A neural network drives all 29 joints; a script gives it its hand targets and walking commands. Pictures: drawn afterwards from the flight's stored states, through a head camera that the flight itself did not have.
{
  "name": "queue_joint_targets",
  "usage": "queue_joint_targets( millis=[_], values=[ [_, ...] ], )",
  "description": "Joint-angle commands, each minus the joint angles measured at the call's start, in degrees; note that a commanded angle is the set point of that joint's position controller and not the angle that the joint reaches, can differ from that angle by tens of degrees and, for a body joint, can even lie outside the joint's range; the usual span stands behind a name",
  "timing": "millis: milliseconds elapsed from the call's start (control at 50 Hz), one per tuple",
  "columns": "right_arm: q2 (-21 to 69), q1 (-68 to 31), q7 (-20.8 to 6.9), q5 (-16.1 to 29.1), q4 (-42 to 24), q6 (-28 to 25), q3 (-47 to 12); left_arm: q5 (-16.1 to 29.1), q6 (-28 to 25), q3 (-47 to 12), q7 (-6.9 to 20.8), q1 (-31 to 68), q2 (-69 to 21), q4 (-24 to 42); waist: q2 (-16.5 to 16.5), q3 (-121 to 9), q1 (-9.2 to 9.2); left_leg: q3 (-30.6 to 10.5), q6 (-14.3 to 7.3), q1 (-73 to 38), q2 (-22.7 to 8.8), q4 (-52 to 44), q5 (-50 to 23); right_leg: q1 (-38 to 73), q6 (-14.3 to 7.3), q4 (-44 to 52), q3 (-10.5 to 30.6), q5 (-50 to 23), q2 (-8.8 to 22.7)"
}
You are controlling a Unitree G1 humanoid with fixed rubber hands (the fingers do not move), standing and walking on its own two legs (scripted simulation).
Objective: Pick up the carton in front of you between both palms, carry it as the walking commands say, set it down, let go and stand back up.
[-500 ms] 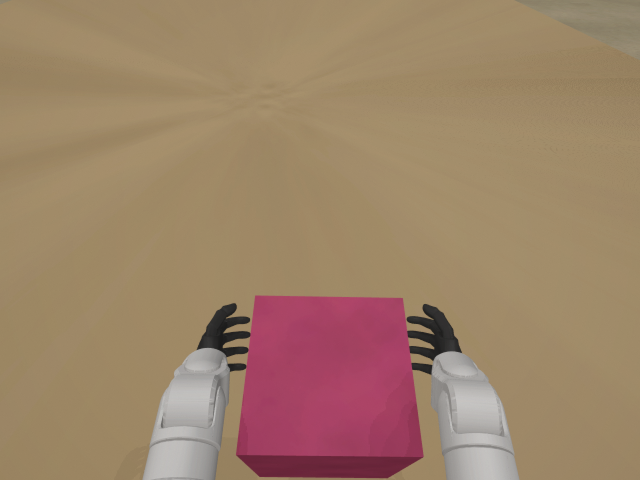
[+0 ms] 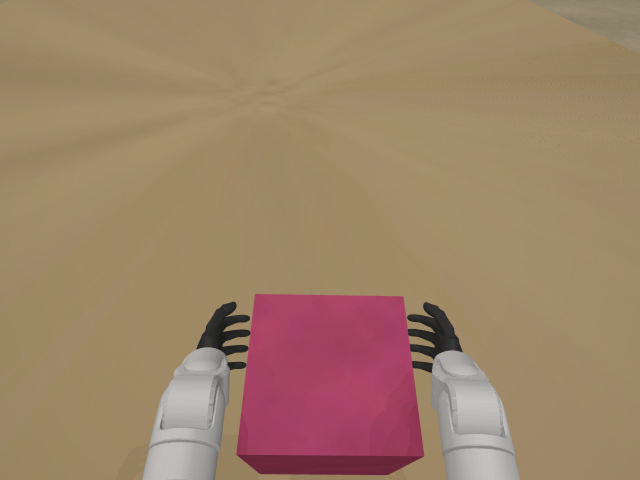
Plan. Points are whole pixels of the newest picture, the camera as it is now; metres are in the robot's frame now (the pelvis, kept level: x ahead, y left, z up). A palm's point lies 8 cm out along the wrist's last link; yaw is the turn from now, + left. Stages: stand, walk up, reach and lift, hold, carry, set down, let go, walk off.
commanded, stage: carry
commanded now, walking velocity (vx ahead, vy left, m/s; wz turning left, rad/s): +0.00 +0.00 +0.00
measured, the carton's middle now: (326, 391) +0.30 +0.00 -0.09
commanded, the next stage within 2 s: hold in 0.34 s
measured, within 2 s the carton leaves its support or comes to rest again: neither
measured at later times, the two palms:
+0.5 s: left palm (206, 365) +0.27 +0.15 +0.04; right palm (445, 370) +0.27 -0.15 +0.04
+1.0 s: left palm (201, 384) +0.24 +0.15 +0.04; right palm (448, 384) +0.25 -0.15 +0.04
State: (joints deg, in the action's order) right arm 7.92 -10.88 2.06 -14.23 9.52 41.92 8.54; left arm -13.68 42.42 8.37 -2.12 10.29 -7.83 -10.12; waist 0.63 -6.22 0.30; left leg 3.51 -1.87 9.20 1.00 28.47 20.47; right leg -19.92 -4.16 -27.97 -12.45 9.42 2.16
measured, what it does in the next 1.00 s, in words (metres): stands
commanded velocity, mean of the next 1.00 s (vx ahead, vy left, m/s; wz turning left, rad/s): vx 0.00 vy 0.00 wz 0.00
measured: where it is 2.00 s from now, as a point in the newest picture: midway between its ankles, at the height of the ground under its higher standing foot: outside the picture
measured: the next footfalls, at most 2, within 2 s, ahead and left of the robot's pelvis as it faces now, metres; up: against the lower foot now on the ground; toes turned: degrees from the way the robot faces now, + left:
none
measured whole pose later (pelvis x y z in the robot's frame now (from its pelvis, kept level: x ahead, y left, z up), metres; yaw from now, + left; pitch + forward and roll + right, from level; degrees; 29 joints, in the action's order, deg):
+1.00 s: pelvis -0.04 +0.00 +0.00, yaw +0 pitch -9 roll +1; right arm 8.4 -13.6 2.5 -14.6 13.8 39.4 11.1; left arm -13.6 36.1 12.3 -2.7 14.0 -8.5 -19.5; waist 3.0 2.3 -0.1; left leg -3.8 -2.0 0.7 3.6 26.9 17.4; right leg -10.4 -2.6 -24.9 -0.7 6.0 -2.2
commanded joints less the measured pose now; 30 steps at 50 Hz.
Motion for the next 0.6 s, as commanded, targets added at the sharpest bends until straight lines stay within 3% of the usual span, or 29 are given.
queue_joint_targets(
  millis=[0,320,340,360,380,460,580],
  values=[
    [53.23,-22.90,-14.29,14.44,-1.72,-1.96,-30.36,15.21,-3.19,-30.77,14.32,27.19,-52.44,5.13,-0.09,-10.28,-0.07,-6.07,-1.96,6.52,-8.08,-6.17,-9.03,12.44,0.84,3.48,10.08,-6.77,8.13],
    [52.70,-22.24,-13.88,15.22,-4.51,-1.81,-32.30,15.64,-3.09,-31.75,14.12,25.37,-51.68,7.08,-0.90,-12.83,-0.01,-5.95,-2.03,5.82,-7.97,-4.71,-10.66,13.30,0.72,2.74,10.07,-10.17,8.50],
    [53.13,-17.96,-13.43,15.85,-4.77,-1.94,-32.19,15.54,-4.03,-31.22,14.18,23.91,-52.64,6.07,4.57,-8.64,1.18,-12.87,-1.35,12.35,1.90,-8.39,-22.53,33.33,1.14,1.81,18.88,-24.65,-3.75],
    [52.03,-18.09,-12.87,16.25,-5.93,-2.62,-31.78,15.15,-5.26,-29.49,13.54,23.64,-49.85,6.24,3.16,-12.14,-0.51,-12.72,-1.64,13.68,1.58,-8.05,-24.11,38.29,1.27,1.40,20.73,-29.76,-2.96],
    [51.60,-18.24,-12.46,15.93,-4.98,-2.86,-31.23,14.58,-5.74,-28.93,13.12,23.22,-49.25,5.89,2.70,-11.86,-0.43,-13.43,-1.81,13.90,1.18,-8.72,-23.43,39.86,1.35,1.30,20.96,-30.22,-2.86],
    [49.53,-18.79,-11.56,13.56,-2.98,-3.29,-29.13,12.86,-6.81,-26.56,13.32,22.99,-47.78,3.62,0.38,-5.64,0.02,-13.05,-1.52,16.29,1.38,-10.05,-16.18,38.93,1.81,2.60,20.46,-23.21,-3.12],
    [52.26,-23.22,-11.65,15.04,-5.68,-3.53,-32.21,15.13,-7.86,-28.67,13.67,27.64,-51.24,2.28,-0.71,-7.22,0.05,-15.10,-2.98,17.80,-0.33,-12.79,-9.19,41.26,3.03,0.70,19.09,-16.25,-4.08]
  ],
)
